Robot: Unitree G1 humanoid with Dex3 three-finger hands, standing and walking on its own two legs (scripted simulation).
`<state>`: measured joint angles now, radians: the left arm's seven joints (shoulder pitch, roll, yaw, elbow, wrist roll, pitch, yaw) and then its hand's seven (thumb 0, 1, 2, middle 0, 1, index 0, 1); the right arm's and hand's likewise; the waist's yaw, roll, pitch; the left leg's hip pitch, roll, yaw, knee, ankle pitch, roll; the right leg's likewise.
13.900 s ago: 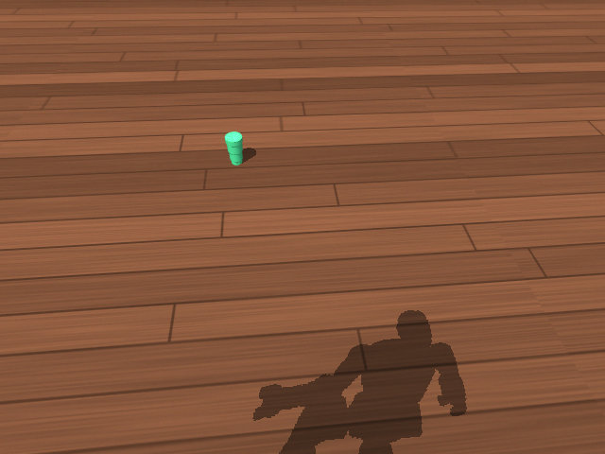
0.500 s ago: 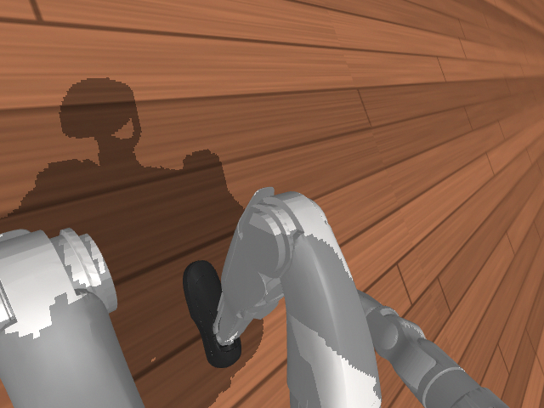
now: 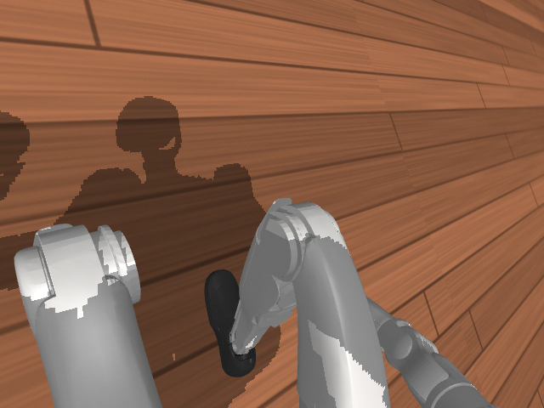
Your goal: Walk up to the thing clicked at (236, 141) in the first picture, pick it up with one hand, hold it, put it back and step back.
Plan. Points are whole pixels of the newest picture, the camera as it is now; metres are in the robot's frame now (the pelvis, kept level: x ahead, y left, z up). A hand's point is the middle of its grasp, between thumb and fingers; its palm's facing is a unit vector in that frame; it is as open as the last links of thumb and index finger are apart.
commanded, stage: settle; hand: left
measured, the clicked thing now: out of the picture +0.40 +0.33 -0.16
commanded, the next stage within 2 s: lift in 1.44 s
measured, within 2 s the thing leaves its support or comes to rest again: neither
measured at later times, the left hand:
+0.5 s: hand out of the picture +0.37 +0.34 -0.04, palm faces +0.46 -0.89 -0.03, open 10.7 cm
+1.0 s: hand out of the picture +0.38 +0.34 +0.02, palm faces +0.47 -0.88 -0.02, open 10.7 cm
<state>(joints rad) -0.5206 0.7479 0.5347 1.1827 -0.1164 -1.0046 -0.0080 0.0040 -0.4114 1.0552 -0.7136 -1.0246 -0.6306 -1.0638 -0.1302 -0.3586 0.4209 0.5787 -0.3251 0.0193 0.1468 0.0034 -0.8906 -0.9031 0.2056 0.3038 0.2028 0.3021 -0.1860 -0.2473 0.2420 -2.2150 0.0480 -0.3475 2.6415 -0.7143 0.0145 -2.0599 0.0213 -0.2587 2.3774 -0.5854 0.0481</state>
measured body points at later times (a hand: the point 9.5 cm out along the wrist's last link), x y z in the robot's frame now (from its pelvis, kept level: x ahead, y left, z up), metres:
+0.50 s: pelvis +0.02 -0.01 +0.03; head +0.20 +0.12 +0.42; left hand +0.34 +0.39 -0.03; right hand +0.22 -0.24 -0.06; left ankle +0.08 +0.12 -0.26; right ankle +0.15 -0.12 -0.26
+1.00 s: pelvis +0.03 -0.02 +0.06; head +0.21 +0.08 +0.46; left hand +0.35 +0.38 +0.02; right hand +0.23 -0.25 -0.05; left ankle +0.08 +0.12 -0.26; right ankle +0.15 -0.12 -0.26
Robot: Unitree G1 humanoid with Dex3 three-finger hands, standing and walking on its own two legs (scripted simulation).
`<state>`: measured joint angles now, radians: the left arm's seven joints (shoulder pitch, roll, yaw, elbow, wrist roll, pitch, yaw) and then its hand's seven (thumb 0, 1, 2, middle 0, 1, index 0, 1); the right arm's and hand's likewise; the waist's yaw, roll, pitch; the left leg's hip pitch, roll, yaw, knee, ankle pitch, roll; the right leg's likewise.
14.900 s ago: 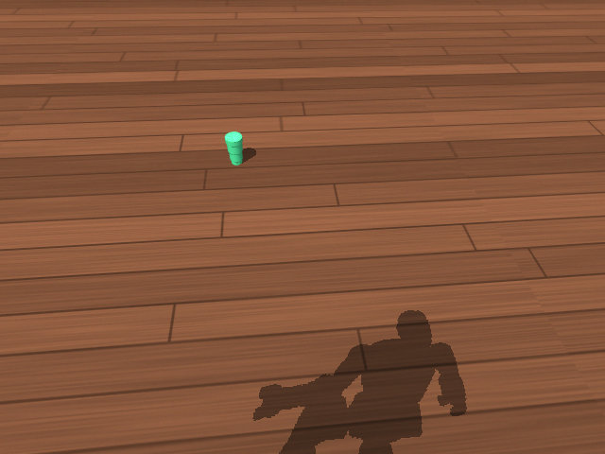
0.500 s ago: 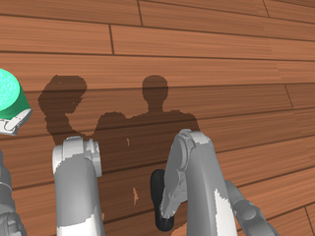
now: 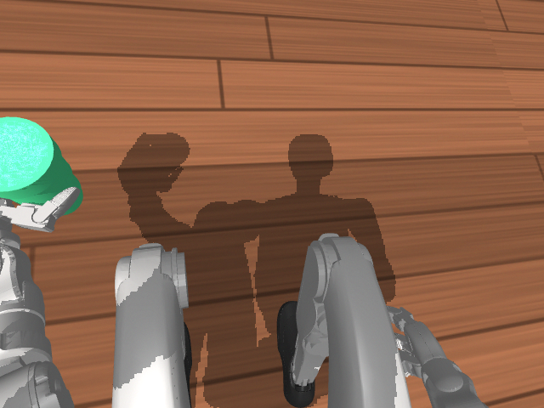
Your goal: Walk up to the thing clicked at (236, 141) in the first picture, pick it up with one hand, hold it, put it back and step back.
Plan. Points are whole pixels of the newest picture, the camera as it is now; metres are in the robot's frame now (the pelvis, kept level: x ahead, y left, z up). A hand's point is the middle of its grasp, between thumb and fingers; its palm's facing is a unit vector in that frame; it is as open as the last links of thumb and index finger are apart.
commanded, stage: settle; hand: left
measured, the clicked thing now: (39, 179) +0.41 +0.29 -0.05
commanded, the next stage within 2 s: lift in 0.44 s
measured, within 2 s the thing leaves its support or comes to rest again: neither
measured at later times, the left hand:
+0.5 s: hand (27, 170) +0.40 +0.29 -0.01, palm faces +0.32 -0.95 -0.02, open 10.7 cm
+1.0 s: hand (6, 160) +0.39 +0.28 +0.05, palm faces +0.27 -0.96 -0.03, open 10.7 cm
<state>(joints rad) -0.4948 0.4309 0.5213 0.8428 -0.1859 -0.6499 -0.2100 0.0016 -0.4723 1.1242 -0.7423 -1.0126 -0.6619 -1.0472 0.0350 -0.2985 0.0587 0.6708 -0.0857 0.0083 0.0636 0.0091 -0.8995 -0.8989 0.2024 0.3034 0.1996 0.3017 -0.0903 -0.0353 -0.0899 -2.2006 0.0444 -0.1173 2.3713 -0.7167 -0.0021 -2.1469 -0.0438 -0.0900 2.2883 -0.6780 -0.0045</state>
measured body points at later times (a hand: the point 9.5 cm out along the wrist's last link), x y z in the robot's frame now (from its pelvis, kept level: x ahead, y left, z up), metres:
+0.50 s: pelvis +0.00 +0.00 +0.02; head +0.19 +0.06 +0.42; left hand +0.38 +0.34 -0.01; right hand +0.16 -0.26 -0.10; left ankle +0.08 +0.13 -0.31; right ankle +0.10 -0.12 -0.31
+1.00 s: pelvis +0.00 +0.00 +0.06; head +0.18 +0.04 +0.47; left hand +0.37 +0.33 +0.06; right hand +0.17 -0.26 -0.06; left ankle +0.08 +0.13 -0.31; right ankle +0.10 -0.12 -0.31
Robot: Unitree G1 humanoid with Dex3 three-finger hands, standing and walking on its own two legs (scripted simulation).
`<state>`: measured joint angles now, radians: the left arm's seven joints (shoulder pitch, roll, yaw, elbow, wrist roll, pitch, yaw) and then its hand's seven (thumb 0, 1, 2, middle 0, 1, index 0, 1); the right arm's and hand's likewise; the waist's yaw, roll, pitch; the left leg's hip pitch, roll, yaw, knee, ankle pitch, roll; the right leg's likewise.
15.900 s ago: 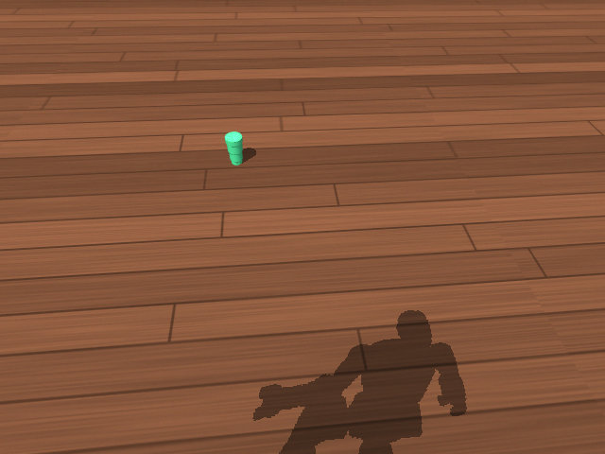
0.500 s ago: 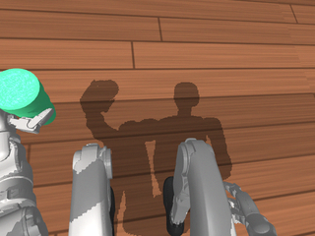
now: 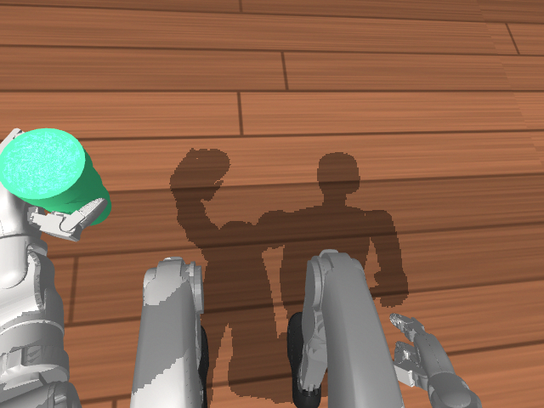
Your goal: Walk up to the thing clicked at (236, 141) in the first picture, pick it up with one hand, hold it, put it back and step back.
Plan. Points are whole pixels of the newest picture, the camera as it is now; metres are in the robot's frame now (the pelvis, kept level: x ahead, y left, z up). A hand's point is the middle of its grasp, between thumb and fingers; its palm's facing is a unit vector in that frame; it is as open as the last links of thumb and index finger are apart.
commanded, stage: lift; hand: left
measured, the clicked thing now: (71, 188) +0.40 +0.26 -0.02
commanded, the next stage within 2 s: hold in 1.84 s
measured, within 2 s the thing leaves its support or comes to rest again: neither
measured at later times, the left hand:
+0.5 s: hand out of the picture +0.38 +0.24 +0.16, palm faces +0.26 -0.97 -0.03, open 10.7 cm
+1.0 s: hand out of the picture +0.39 +0.22 +0.28, palm faces +0.24 -0.97 -0.02, open 10.7 cm
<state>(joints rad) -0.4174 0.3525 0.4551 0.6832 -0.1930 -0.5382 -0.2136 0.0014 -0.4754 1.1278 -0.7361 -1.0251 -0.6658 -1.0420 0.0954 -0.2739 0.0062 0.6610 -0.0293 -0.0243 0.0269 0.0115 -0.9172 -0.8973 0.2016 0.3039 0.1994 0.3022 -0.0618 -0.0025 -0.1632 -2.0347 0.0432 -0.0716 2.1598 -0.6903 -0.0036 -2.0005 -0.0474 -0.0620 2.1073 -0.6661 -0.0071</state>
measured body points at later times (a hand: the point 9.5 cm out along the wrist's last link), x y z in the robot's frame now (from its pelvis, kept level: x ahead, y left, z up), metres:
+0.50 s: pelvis +0.03 +0.01 +0.14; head +0.18 +0.03 +0.56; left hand +0.36 +0.29 +0.16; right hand +0.21 -0.24 +0.03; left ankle +0.08 +0.13 -0.38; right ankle +0.10 -0.12 -0.38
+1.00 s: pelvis +0.06 +0.01 +0.25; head +0.16 +0.04 +0.69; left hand +0.37 +0.27 +0.28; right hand +0.21 -0.23 +0.15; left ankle +0.08 +0.13 -0.38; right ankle +0.10 -0.12 -0.38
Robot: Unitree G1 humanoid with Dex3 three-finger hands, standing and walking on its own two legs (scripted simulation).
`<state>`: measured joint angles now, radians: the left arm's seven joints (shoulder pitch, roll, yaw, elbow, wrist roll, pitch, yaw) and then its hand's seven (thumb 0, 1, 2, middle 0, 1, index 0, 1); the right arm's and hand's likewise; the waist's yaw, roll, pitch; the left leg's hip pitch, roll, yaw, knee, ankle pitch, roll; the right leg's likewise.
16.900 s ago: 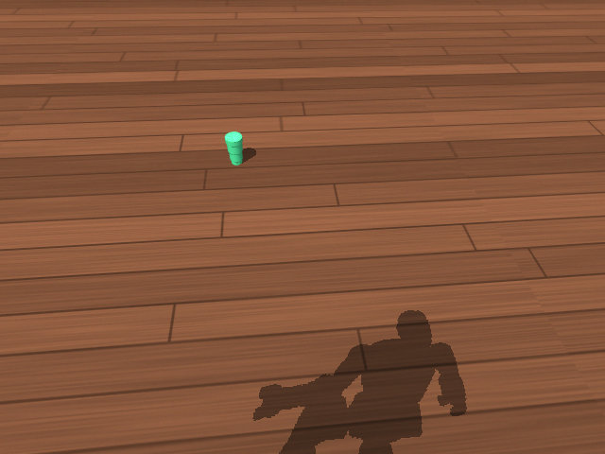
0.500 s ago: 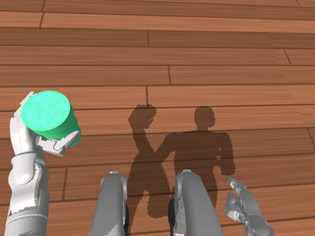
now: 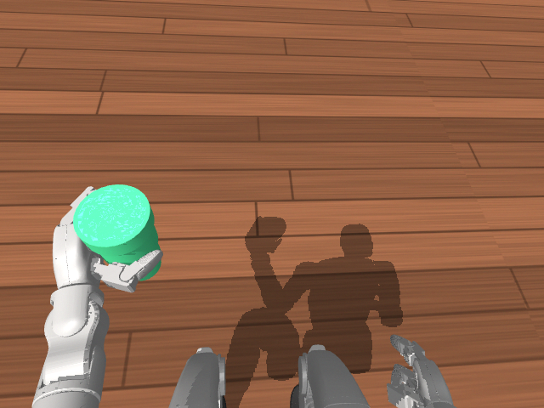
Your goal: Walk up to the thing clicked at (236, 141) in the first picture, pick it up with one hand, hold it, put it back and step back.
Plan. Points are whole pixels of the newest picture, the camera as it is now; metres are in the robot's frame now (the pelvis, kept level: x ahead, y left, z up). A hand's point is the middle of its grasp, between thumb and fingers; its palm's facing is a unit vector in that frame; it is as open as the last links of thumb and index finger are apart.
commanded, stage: lift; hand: left
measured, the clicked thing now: (129, 242) +0.34 +0.20 +0.01
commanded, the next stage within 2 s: hold in 0.84 s
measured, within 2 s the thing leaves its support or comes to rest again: neither
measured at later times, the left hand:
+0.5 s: hand (131, 214) +0.35 +0.18 +0.08, palm faces +0.21 -0.98 -0.01, open 10.6 cm
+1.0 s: hand (131, 201) +0.36 +0.17 +0.10, palm faces +0.21 -0.98 +0.00, open 10.6 cm
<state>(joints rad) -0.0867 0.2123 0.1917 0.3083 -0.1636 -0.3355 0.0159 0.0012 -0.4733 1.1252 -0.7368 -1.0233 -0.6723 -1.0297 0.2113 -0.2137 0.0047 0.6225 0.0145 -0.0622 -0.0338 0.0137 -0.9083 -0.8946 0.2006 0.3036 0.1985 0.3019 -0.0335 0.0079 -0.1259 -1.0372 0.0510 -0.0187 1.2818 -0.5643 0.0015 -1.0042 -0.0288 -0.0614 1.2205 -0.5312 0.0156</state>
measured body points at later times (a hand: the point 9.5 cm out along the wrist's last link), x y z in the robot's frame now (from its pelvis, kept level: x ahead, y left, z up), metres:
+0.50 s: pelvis +0.02 -0.01 +0.05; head +0.09 +0.01 +0.49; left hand +0.33 +0.23 +0.08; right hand +0.16 -0.25 -0.06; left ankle +0.03 +0.11 -0.63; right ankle +0.03 -0.14 -0.63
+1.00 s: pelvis +0.02 -0.01 +0.06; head +0.08 +0.00 +0.51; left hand +0.34 +0.22 +0.10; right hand +0.15 -0.25 -0.05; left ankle +0.03 +0.11 -0.63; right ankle +0.03 -0.14 -0.63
